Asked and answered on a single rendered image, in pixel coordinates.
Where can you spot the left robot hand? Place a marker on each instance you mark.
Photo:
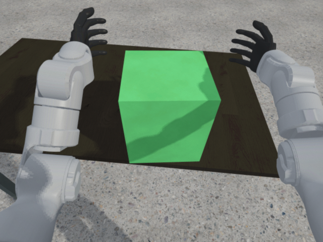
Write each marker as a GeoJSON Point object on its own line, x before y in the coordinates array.
{"type": "Point", "coordinates": [81, 33]}

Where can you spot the right robot upper arm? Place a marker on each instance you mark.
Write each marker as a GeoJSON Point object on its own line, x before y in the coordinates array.
{"type": "Point", "coordinates": [300, 163]}

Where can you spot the right robot hand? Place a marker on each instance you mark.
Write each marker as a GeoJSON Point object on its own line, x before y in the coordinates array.
{"type": "Point", "coordinates": [258, 50]}

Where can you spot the left robot upper arm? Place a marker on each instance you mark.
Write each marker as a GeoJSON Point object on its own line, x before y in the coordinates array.
{"type": "Point", "coordinates": [46, 183]}

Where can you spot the robot left forearm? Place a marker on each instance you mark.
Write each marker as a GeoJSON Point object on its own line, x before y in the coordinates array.
{"type": "Point", "coordinates": [59, 91]}

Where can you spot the carton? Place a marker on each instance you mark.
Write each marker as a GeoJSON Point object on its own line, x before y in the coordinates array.
{"type": "Point", "coordinates": [168, 101]}

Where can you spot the robot right forearm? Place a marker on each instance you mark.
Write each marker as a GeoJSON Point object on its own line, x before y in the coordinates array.
{"type": "Point", "coordinates": [295, 95]}

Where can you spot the table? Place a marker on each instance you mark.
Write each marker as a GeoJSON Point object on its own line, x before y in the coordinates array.
{"type": "Point", "coordinates": [239, 141]}

